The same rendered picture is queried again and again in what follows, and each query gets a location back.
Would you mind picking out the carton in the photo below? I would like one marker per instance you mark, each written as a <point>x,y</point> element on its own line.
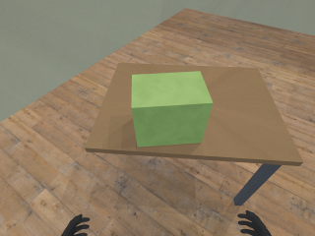
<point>170,108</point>

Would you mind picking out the robot right hand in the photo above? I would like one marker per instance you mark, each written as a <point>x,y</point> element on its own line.
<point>259,227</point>

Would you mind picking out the robot left hand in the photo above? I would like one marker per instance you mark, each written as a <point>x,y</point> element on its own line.
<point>72,227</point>

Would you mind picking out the table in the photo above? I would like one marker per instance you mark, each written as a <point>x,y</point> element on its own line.
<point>244,125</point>

